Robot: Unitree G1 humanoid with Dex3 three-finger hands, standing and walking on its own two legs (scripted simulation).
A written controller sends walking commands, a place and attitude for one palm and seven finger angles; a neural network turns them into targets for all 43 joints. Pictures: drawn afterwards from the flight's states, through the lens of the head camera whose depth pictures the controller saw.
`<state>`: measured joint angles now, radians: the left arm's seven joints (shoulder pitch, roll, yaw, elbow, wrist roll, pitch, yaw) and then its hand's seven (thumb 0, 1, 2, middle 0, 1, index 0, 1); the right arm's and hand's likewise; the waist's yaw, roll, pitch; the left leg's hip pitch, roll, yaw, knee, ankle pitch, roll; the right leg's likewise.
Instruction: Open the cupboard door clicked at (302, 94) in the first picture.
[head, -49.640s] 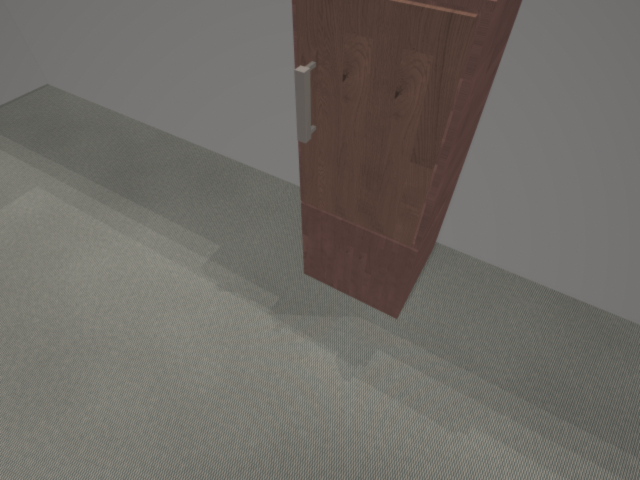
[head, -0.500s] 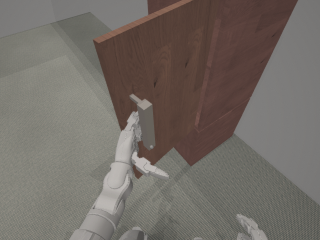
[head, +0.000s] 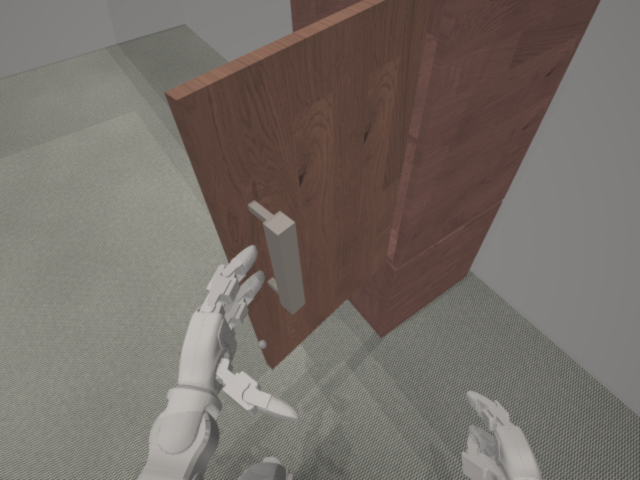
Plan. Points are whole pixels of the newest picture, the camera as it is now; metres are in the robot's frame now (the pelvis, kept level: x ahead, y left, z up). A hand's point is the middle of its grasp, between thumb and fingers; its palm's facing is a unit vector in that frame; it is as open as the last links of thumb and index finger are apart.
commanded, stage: slide the hand sideways off the handle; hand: left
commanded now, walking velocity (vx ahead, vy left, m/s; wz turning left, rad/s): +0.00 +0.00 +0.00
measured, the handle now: (276, 260) +0.37 +0.08 +0.07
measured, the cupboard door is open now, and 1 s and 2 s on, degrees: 100 100 100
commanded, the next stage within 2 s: draw the hand back to the body in 0.40 s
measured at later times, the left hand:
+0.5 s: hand (224, 377) +0.23 +0.12 +0.06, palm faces -0.08 -1.00 -0.03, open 16.3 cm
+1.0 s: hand (146, 381) +0.20 +0.17 +0.12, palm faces -0.04 -1.00 -0.07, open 16.2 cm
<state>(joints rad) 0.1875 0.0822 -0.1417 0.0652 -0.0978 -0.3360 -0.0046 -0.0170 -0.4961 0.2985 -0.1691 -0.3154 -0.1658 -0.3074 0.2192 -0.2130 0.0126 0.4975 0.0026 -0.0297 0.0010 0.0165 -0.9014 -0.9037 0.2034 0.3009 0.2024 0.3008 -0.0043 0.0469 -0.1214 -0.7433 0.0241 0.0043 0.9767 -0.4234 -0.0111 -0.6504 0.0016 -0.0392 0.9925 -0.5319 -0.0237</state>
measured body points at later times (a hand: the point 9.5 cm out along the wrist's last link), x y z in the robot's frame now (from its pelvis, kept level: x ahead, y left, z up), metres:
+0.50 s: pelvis +0.00 -0.01 -0.01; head +0.04 -0.04 +0.44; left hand +0.22 +0.17 +0.06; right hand +0.18 -0.25 -0.10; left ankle +0.03 +0.13 -0.68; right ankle -0.02 -0.10 -0.68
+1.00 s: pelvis +0.01 +0.01 +0.01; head +0.01 -0.01 +0.46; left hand +0.20 +0.23 +0.12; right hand +0.20 -0.22 -0.05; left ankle +0.03 +0.13 -0.68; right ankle -0.02 -0.10 -0.68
